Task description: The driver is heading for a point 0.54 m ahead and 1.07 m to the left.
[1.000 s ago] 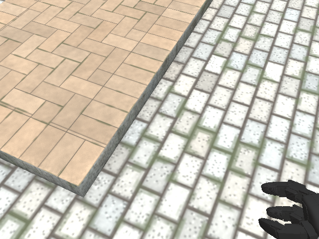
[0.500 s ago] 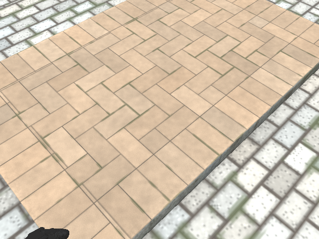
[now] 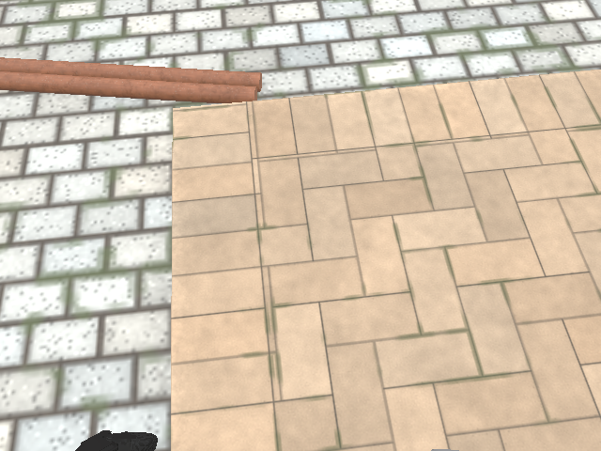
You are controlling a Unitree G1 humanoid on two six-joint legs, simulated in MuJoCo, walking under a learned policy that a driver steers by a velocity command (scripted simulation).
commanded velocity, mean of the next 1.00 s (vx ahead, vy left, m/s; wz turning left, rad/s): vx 0.22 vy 0.00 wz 0.53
